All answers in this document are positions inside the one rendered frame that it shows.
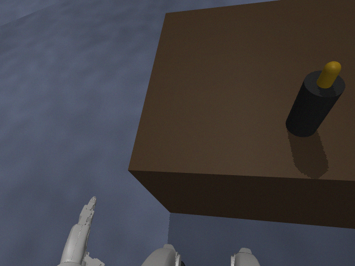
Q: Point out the bottle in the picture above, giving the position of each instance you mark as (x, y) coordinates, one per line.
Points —
(319, 92)

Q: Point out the left robot hand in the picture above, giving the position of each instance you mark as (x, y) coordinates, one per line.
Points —
(76, 245)

